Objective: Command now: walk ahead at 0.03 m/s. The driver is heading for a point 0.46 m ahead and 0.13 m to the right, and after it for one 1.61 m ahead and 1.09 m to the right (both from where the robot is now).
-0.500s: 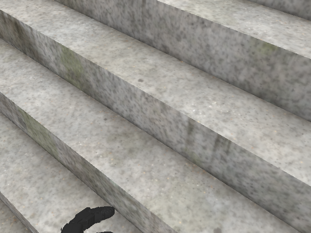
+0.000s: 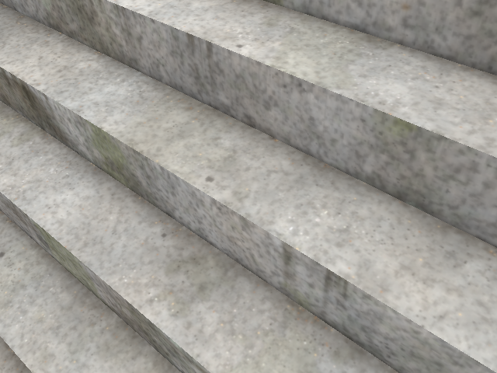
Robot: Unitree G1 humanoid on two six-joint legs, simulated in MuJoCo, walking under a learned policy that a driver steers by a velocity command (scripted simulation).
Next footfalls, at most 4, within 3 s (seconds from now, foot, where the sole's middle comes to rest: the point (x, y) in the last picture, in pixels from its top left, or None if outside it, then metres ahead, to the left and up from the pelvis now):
0.36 left None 0.05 0.20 -0.89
0.92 right None -0.07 -0.13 -0.68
1.26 left None -0.10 0.02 -0.89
1.62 right None -0.23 -0.11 -0.89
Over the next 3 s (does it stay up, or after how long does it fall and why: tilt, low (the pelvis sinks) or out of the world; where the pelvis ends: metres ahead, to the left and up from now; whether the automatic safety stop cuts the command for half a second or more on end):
stays up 0.32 -0.13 0.26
